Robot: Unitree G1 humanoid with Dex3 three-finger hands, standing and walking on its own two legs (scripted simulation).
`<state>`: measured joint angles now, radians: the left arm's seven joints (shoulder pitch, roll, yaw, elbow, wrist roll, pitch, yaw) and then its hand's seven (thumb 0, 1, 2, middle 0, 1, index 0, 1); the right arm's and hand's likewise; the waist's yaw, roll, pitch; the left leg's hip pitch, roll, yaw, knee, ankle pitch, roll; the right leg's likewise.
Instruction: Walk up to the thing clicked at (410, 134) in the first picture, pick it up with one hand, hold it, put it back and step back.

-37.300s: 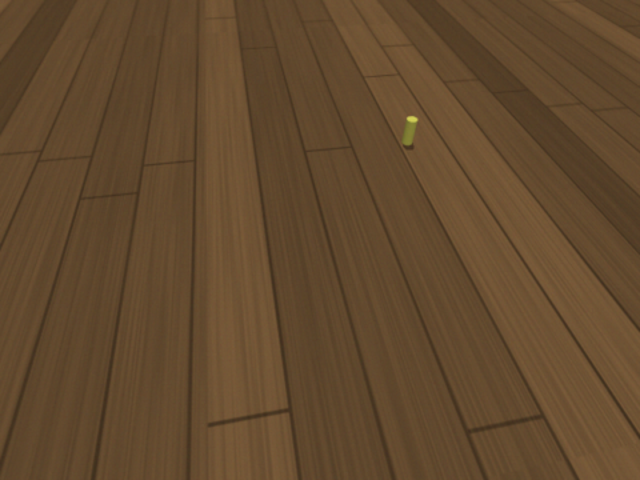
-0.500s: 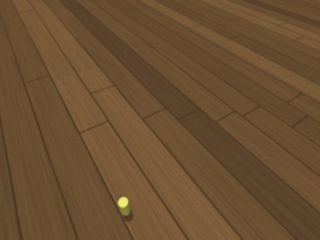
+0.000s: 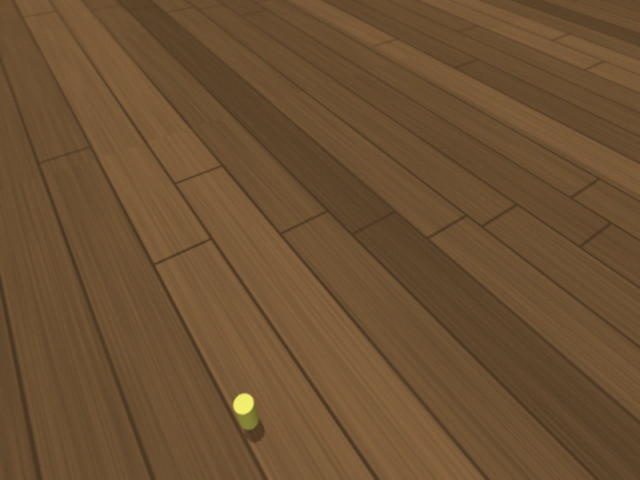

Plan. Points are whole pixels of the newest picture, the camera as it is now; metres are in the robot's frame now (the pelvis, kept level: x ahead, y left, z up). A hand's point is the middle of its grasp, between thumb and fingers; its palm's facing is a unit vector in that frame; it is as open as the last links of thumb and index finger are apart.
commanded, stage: stand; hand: left
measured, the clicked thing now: (246, 412) +0.42 +0.21 -0.71
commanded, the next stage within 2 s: step back in 0.70 s
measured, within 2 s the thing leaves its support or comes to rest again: neither
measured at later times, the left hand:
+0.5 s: hand out of the picture +0.09 +0.25 -0.16, palm faces -0.02 -0.94 -0.34, open 7.4 cm
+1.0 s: hand out of the picture +0.06 +0.26 -0.17, palm faces -0.02 -0.91 -0.41, open 7.4 cm
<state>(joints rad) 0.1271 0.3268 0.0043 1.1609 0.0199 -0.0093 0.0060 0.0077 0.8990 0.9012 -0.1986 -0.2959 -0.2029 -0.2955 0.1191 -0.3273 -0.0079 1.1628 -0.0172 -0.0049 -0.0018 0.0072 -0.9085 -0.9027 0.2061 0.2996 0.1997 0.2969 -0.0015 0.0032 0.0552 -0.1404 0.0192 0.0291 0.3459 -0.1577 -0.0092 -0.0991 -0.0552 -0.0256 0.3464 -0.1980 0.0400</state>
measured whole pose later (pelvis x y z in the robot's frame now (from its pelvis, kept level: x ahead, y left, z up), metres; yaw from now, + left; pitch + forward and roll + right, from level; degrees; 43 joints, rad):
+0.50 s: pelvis +0.01 +0.00 +0.00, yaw +0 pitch -2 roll +0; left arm 0.10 0.33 0.01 1.15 0.02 -0.01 0.00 0.01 0.90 0.90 -0.20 -0.30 -0.20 -0.30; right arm 0.09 -0.34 -0.01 1.16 -0.01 -0.01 -0.01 0.01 -0.91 -0.90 0.21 0.30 0.20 0.30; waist 0.00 0.00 0.05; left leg -0.12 0.02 0.03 0.32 -0.17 -0.01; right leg -0.08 -0.05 -0.02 0.32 -0.21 0.04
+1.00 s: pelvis -0.04 -0.02 -0.02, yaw +0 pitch -2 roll +1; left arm 0.07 0.40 0.07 0.99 0.01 0.04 0.00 0.01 0.90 0.90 -0.20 -0.30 -0.20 -0.30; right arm 0.03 -0.38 -0.06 0.99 0.00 0.05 0.01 0.01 -0.91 -0.90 0.21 0.30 0.20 0.30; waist -0.01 -0.01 0.19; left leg -0.35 0.03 0.02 0.60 -0.22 -0.01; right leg -0.33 -0.04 -0.01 0.67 -0.31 -0.02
